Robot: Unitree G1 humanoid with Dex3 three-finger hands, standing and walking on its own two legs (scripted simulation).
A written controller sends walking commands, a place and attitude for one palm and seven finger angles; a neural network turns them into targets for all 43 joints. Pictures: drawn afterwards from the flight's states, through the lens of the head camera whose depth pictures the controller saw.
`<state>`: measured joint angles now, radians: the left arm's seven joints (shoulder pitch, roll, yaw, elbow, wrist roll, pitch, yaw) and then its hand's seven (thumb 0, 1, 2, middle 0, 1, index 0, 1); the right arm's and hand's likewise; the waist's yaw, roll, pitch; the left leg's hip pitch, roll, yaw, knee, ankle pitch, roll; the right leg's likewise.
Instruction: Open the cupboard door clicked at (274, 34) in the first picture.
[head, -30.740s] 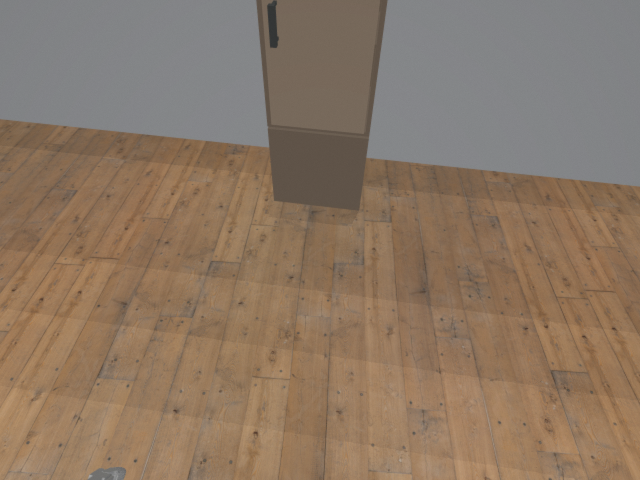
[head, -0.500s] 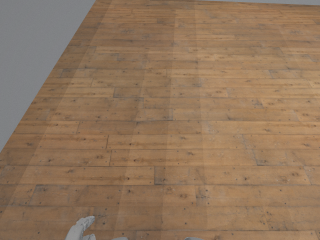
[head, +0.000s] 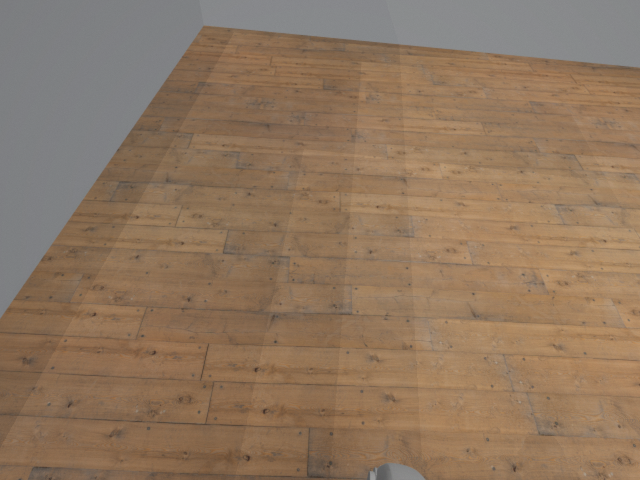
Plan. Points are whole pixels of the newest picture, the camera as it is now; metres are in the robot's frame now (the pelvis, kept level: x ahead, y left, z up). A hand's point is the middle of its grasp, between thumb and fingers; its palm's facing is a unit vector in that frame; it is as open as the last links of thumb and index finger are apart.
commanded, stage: walk to a spot facing it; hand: left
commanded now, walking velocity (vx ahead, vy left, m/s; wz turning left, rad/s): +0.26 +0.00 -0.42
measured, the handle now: out of the picture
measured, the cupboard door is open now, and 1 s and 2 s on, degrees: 49 49 49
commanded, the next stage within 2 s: turn to face it in 0.04 s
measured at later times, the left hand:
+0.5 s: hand (253, 375) +0.29 +0.13 -0.17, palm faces +0.10 -0.98 -0.19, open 7.2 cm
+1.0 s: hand (248, 371) +0.29 +0.14 -0.15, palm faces +0.37 -0.87 -0.32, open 7.4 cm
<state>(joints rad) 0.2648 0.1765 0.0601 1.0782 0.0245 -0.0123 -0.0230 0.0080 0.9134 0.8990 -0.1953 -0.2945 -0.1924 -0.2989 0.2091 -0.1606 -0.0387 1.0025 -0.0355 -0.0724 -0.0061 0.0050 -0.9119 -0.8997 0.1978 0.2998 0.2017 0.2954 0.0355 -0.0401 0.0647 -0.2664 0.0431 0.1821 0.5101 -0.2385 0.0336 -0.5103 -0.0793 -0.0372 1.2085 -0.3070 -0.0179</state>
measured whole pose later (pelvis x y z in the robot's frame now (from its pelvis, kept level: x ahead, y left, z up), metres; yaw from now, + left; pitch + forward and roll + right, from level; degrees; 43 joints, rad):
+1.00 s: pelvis +0.27 -0.09 -0.01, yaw +22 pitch +2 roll +2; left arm 0.16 0.21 0.05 0.88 0.02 0.01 0.02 0.00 0.91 0.90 -0.20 -0.29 -0.19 -0.30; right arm 0.15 -0.27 -0.10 0.92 -0.02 0.07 0.02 0.01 -0.91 -0.90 0.20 0.30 0.20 0.30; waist -0.01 0.04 0.09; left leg -0.51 -0.03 -0.04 0.97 -0.48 -0.04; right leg -0.30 -0.07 -0.09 0.63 -0.36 -0.02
